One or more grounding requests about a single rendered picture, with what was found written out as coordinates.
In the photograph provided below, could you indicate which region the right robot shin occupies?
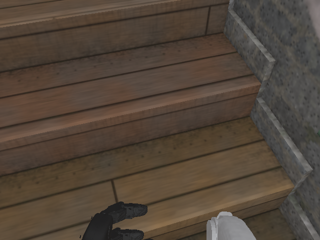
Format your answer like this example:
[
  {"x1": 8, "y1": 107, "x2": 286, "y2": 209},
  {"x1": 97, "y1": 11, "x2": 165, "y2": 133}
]
[{"x1": 216, "y1": 211, "x2": 233, "y2": 219}]

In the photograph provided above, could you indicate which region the robot right thigh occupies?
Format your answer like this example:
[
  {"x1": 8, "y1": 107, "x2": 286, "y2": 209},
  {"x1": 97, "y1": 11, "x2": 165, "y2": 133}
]
[{"x1": 206, "y1": 215, "x2": 256, "y2": 240}]

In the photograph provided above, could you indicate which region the left robot hand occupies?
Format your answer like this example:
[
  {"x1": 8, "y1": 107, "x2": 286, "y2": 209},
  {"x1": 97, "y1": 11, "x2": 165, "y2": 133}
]
[{"x1": 79, "y1": 201, "x2": 153, "y2": 240}]

